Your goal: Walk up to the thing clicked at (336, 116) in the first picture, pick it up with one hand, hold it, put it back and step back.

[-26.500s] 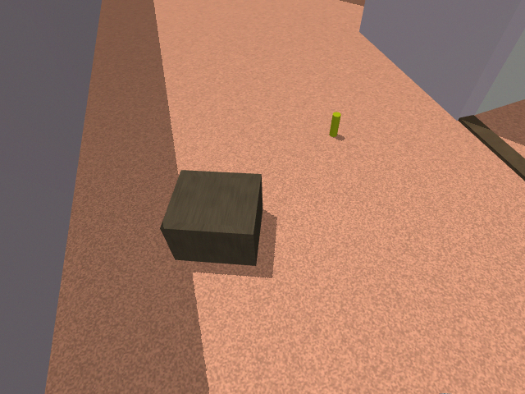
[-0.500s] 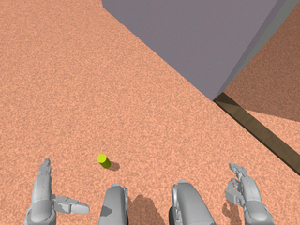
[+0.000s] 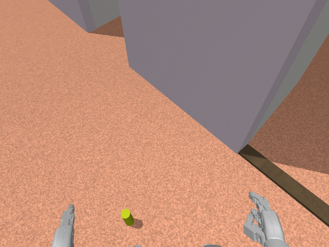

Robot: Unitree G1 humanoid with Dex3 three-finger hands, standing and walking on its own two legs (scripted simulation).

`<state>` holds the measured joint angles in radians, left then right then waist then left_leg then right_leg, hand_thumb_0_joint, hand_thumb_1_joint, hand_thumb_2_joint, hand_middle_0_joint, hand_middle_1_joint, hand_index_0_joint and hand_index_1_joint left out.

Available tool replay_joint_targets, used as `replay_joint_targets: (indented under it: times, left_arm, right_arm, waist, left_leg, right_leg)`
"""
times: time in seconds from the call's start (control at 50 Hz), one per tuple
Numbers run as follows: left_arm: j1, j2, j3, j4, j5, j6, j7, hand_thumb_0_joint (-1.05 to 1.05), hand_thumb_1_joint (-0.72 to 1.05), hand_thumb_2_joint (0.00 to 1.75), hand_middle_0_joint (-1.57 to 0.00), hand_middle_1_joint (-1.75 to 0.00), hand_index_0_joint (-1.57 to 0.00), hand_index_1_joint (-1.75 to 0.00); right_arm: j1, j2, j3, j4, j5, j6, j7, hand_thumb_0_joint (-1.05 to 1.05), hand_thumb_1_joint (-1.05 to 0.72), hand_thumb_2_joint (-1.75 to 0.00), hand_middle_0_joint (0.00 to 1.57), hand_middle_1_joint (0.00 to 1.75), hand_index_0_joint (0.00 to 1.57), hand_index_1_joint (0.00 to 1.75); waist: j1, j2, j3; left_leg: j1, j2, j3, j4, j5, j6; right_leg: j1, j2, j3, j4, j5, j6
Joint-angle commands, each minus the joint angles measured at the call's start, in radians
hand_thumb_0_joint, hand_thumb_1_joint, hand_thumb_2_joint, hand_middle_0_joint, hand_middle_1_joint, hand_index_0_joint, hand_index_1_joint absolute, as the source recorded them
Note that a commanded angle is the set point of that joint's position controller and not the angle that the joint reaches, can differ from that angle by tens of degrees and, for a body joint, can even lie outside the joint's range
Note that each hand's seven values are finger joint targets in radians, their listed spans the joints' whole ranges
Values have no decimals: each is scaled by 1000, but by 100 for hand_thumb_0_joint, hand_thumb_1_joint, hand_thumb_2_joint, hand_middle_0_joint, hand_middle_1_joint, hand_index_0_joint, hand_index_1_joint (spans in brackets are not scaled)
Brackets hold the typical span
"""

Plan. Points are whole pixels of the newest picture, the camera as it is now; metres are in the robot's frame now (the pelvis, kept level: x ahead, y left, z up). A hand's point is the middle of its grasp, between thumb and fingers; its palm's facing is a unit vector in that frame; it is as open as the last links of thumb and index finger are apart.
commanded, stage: home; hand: left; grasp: from the side
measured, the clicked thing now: (127, 217) +0.38 +0.20 -0.64
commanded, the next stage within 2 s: stand in 1.54 s
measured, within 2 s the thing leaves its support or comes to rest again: neither
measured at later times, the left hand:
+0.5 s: hand out of the picture +0.16 +0.17 -0.05, palm faces +0.10 -0.95 -0.30, open 17.6 cm
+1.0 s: hand out of the picture +0.15 +0.16 -0.05, palm faces +0.11 -0.95 -0.29, open 17.6 cm
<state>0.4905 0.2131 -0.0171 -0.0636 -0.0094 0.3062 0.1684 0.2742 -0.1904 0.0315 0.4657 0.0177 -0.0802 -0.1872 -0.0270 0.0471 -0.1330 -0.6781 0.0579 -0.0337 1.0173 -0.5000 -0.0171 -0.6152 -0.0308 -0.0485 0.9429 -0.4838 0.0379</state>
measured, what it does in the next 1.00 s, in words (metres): stands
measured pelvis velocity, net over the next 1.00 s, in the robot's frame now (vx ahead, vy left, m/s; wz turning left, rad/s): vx -0.02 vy -0.02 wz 0.00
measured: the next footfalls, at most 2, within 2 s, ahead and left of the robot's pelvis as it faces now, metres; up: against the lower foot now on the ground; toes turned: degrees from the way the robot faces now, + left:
none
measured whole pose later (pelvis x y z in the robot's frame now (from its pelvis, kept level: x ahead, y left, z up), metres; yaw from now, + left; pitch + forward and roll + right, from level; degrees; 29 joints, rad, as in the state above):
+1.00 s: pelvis -0.02 -0.02 +0.01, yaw +0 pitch +7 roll -2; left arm 0.45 0.20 -0.01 0.01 -0.01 0.28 0.14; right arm 0.27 -0.20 0.02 0.51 0.01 -0.13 -0.19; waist -0.02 0.04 -0.09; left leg -0.63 0.07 -0.04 0.96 -0.44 -0.04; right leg -0.59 -0.02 -0.05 0.92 -0.45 0.01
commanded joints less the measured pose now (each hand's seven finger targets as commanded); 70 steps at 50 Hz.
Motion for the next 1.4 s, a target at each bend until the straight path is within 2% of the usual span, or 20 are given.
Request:
replay_joint_targets:
  times: [0.0,0.06,0.12,0.24,0.32,0.4,0.44,0.56,0.6,0.68,0.72,0.74,0.78,0.96,1.04,1.1,1.14,1.24,1.34,1.38]
  left_arm:
    - [-58,100,62,-178,13,-60,-2,0,-60,3,-4,-5,-4,-5]
    - [-32,85,52,-151,14,-57,-6,0,-60,3,-4,-5,-4,-5]
    - [-94,116,70,-219,12,-65,-3,0,-60,3,-4,-5,-4,-5]
    - [-13,74,52,-103,12,-61,-13,0,-60,3,-4,-5,-4,-5]
    - [-47,96,65,-125,11,-69,-14,0,-60,3,-4,-5,-4,-5]
    - [-55,104,72,-149,10,-74,-15,0,-57,4,-5,-5,-5,-5]
    - [-39,77,52,-98,9,-69,-18,0,-58,4,-5,-5,-5,-5]
    - [-78,116,82,-149,10,-79,-18,0,-59,3,-5,-5,-5,-5]
    - [-24,68,53,-79,8,-73,-22,0,-59,3,-5,-5,-5,-5]
    - [-82,109,82,-145,10,-83,-20,0,-59,3,-5,-5,-5,-5]
    - [-69,84,61,-108,8,-79,-24,0,-56,5,-5,-5,-5,-5]
    - [-88,108,81,-164,7,-85,-19,0,-55,6,-5,-6,-5,-6]
    - [-21,65,54,-67,9,-78,-25,0,-59,3,-4,-5,-4,-5]
    - [-96,107,78,-154,9,-90,-21,0,-58,4,-5,-5,-5,-5]
    - [-51,67,53,-92,10,-86,-26,0,-57,4,-5,-5,-5,-5]
    - [-82,113,88,-151,10,-93,-19,0,-58,4,-5,-5,-5,-5]
    - [-19,52,42,-68,12,-86,-27,0,-58,4,-5,-5,-5,-5]
    - [-72,98,78,-148,12,-91,-22,0,-56,5,-5,-5,-5,-5]
    - [-40,67,58,-88,11,-83,-25,0,-58,4,-5,-5,-5,-5]
    - [-74,97,80,-151,11,-88,-21,0,-56,5,-5,-5,-5,-5]
  right_arm:
    - [-54,-127,-57,-144,-12,-66,-11,0,-90,-90,20,30,20,30]
    - [-55,-126,-56,-137,-12,-73,-11,0,-90,-90,20,30,20,30]
    - [-61,-128,-53,-128,-10,-79,-9,0,-90,-90,20,30,20,30]
    - [-71,-127,-51,-125,-13,-81,-4,0,-90,-90,20,30,20,30]
    - [-73,-125,-50,-128,-10,-82,-4,0,-90,-90,20,30,20,30]
    - [-67,-125,-54,-124,-10,-83,-7,0,-90,-90,20,30,20,30]
    - [-73,-123,-50,-122,-10,-85,-5,0,-90,-90,20,30,20,30]
    - [-76,-124,-54,-117,-10,-89,-8,0,-90,-90,20,30,20,30]
    - [-77,-120,-51,-117,-12,-90,-8,0,-90,-90,20,30,20,30]
    - [-77,-126,-54,-117,-10,-92,-9,0,-90,-90,20,30,20,30]
    - [-83,-124,-52,-117,-10,-96,-8,0,-90,-90,20,30,20,30]
    - [-74,-121,-55,-112,-11,-96,-10,0,-90,-90,20,30,20,30]
    - [-78,-120,-51,-111,-11,-97,-11,0,-90,-90,20,30,20,30]
    - [-81,-124,-53,-108,-10,-104,-12,0,-90,-90,20,30,20,30]
    - [-80,-123,-52,-106,-13,-108,-10,0,-90,-90,20,30,20,30]
    - [-76,-125,-55,-105,-12,-108,-11,0,-90,-90,20,30,20,30]
    - [-79,-122,-53,-109,-14,-109,-10,0,-90,-90,20,30,20,30]
    - [-70,-124,-57,-99,-15,-109,-11,0,-90,-90,20,30,20,30]
    - [-72,-122,-55,-98,-17,-108,-12,0,-90,-90,20,30,20,30]
    - [-74,-122,-56,-102,-16,-106,-13,0,-90,-90,20,30,20,30]
  waist:
    - [-9,1,-79]
    - [-7,7,-102]
    - [2,34,-86]
    - [1,-5,-56]
    - [2,-6,-55]
    - [1,-21,-90]
    - [-1,-29,-60]
    - [8,-25,-70]
    - [2,-49,-50]
    - [10,0,-65]
    - [-2,-39,-32]
    - [9,-21,-70]
    - [0,-53,-42]
    - [9,-10,-53]
    - [0,-26,-43]
    - [15,-14,-59]
    - [3,-41,-46]
    - [9,-6,-87]
    - [2,-36,-61]
    - [14,-9,-86]
  left_leg:
    - [119,-39,21,-191,242,8]
    - [150,-38,21,-194,285,4]
    - [151,-37,19,-210,259,3]
    - [128,-39,20,-217,228,6]
    - [125,-43,28,-216,207,8]
    - [143,-44,40,-195,247,13]
    - [131,-45,41,-200,227,15]
    - [132,-47,46,-204,191,15]
    - [124,-46,48,-202,192,18]
    - [130,-49,51,-213,165,14]
    - [119,-46,47,-216,147,17]
    - [129,-48,49,-207,168,17]
    - [121,-47,50,-205,174,19]
    - [130,-46,46,-218,164,13]
    - [134,-41,41,-223,165,14]
    - [129,-44,42,-217,176,12]
    - [124,-43,44,-214,182,14]
    - [150,-41,44,-207,224,12]
    - [143,-40,46,-203,233,15]
    - [144,-42,43,-204,233,13]
  right_leg:
    - [49,55,-38,-144,210,-38]
    - [67,55,-36,-138,243,-40]
    - [69,54,-38,-146,220,-42]
    - [67,56,-40,-165,191,-39]
    - [67,52,-35,-178,176,-36]
    - [80,47,-22,-183,228,-30]
    - [70,46,-23,-186,210,-30]
    - [65,44,-18,-201,172,-30]
    - [70,43,-17,-206,180,-26]
    - [65,41,-12,-206,147,-32]
    - [55,43,-17,-212,129,-29]
    - [73,39,-11,-210,153,-30]
    - [62,42,-13,-208,160,-27]
    - [59,42,-17,-202,141,-34]
    - [52,50,-22,-193,142,-35]
    - [59,47,-21,-193,147,-36]
    - [55,49,-20,-191,157,-34]
    - [76,48,-18,-182,201,-34]
    - [73,48,-19,-186,212,-30]
    - [82,45,-17,-185,209,-34]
